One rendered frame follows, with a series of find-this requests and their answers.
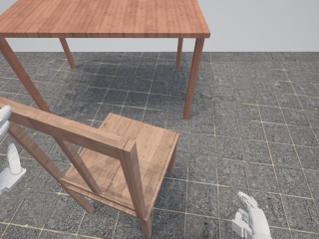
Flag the right robot hand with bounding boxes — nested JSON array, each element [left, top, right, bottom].
[[231, 191, 271, 239]]

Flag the chair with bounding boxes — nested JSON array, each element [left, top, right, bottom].
[[0, 97, 179, 239]]

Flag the table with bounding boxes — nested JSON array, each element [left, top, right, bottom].
[[0, 0, 211, 120]]

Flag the left robot hand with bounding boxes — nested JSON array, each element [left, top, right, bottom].
[[0, 105, 26, 195]]

